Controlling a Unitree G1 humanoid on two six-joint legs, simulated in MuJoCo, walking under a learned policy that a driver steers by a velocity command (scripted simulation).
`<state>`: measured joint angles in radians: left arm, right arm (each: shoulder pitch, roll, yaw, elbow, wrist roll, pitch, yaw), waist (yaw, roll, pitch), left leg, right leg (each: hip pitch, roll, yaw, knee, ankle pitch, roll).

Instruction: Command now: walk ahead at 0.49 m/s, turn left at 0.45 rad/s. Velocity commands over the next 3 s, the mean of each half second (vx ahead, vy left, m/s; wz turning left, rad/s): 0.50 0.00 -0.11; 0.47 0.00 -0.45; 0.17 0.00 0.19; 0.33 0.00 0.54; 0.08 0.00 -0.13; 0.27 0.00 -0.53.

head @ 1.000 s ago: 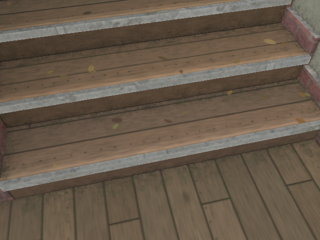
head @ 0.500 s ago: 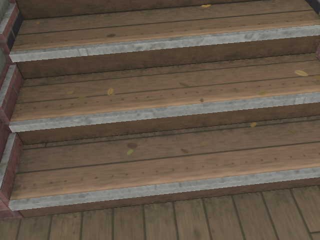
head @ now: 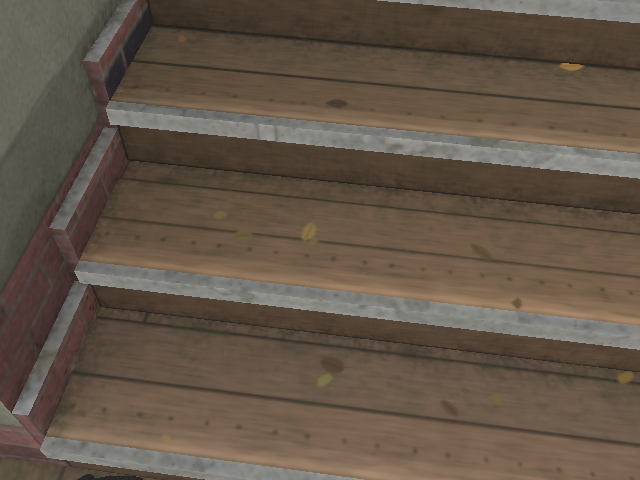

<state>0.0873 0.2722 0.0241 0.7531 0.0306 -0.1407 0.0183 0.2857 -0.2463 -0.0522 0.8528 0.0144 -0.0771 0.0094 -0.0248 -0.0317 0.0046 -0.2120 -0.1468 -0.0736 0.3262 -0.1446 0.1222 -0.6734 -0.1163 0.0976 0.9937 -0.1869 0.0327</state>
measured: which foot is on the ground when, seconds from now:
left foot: down 0.00-0.22, up 0.24-0.68, down 0.70-1.00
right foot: up 0.00-0.22, down 0.24-0.72, up 0.74-1.00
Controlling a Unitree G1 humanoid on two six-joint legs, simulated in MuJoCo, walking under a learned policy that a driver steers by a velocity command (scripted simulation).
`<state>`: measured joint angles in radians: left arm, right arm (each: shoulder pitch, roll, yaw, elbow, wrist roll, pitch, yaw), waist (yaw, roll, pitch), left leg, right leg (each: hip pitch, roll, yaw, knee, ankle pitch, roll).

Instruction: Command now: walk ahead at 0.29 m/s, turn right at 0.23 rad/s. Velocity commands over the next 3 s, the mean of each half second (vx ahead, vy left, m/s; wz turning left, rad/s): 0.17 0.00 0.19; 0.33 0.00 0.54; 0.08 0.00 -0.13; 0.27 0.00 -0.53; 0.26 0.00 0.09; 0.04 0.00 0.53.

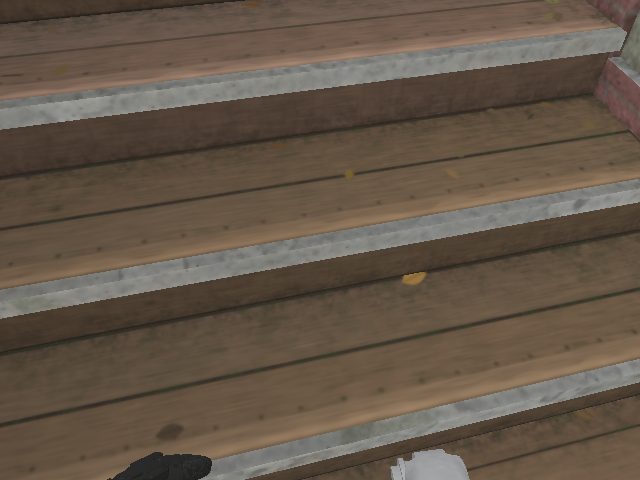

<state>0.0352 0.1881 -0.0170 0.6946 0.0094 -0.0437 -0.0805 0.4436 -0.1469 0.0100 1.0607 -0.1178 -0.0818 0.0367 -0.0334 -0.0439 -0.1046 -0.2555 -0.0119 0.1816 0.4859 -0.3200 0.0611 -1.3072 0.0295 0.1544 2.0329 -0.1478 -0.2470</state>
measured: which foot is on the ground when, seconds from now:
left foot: down 0.00-0.26, up 0.28-0.70, down 0.72-1.00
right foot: up 0.00-0.20, down 0.22-0.72, up 0.74-1.00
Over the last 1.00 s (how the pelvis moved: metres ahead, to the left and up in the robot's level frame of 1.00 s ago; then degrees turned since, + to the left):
0.52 -0.08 0.15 -21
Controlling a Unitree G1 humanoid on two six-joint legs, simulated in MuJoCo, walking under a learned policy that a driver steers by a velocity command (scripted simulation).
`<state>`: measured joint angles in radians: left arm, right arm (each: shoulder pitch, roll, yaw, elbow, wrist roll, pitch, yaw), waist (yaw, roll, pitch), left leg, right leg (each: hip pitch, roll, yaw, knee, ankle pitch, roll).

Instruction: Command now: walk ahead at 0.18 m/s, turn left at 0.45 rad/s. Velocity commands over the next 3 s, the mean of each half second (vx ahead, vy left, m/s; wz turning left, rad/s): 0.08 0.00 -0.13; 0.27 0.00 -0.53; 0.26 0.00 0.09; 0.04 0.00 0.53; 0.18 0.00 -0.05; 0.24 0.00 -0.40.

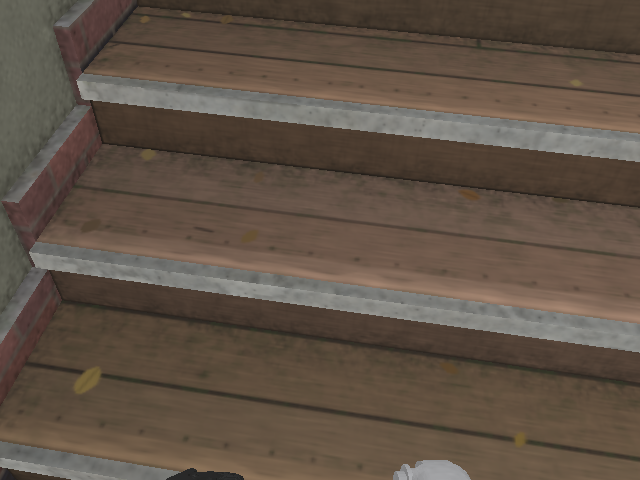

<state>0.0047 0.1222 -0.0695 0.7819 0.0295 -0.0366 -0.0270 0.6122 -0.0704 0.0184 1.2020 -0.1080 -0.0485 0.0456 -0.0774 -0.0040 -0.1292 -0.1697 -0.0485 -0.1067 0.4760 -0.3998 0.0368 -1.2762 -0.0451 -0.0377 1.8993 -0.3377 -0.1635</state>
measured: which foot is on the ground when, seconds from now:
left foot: down 0.00-0.12, up 0.14-0.58, down 0.60-1.00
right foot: up 0.00-0.06, down 0.08-0.60, up 0.62-1.00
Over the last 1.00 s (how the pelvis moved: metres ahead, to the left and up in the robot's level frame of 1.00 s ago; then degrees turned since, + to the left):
0.37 0.04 0.16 26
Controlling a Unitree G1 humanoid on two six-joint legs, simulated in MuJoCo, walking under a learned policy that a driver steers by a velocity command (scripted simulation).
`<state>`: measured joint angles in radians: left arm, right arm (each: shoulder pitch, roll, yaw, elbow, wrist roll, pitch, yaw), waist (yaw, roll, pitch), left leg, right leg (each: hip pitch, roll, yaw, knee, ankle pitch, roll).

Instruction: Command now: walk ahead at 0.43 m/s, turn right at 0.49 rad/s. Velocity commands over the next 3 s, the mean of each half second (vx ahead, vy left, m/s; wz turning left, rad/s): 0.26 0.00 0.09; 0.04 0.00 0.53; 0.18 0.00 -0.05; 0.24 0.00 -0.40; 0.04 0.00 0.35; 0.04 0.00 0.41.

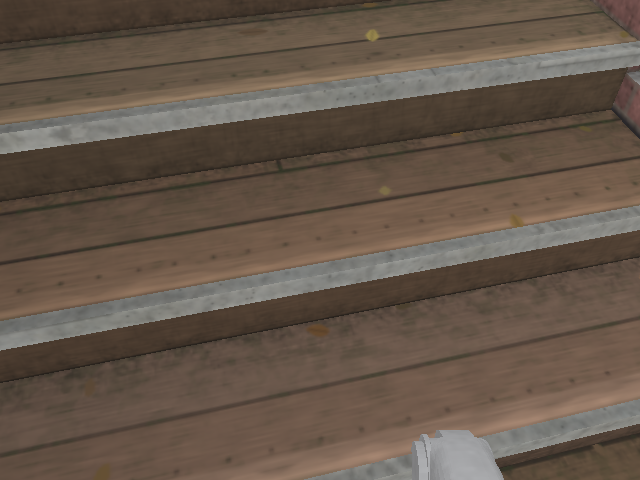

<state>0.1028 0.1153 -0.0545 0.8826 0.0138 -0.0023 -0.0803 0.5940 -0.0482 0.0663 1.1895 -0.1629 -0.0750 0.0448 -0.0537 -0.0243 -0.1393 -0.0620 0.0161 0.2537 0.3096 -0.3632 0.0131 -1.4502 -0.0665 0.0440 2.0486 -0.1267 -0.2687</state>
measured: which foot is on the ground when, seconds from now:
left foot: down 0.00-0.18, up 0.20-0.86, down 0.88-1.00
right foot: up 0.00-0.12, down 0.14-0.88, up 0.90-1.00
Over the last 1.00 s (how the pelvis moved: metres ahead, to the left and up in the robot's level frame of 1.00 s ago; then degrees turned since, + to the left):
0.25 -0.04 0.16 -24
